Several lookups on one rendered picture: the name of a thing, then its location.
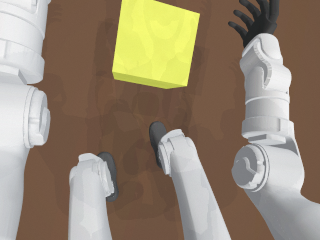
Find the right robot forearm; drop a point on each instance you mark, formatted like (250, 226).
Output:
(267, 98)

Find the robot right upper arm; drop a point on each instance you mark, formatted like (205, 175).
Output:
(272, 177)

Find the robot left foot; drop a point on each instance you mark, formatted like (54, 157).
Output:
(108, 158)

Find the right robot shin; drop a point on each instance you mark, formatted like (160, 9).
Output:
(173, 133)

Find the carton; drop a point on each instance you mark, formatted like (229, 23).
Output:
(155, 43)

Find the robot right hand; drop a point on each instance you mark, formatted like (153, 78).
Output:
(264, 21)

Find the left robot forearm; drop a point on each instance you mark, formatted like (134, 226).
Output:
(22, 31)

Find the robot left upper arm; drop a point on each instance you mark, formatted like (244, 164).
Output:
(24, 123)

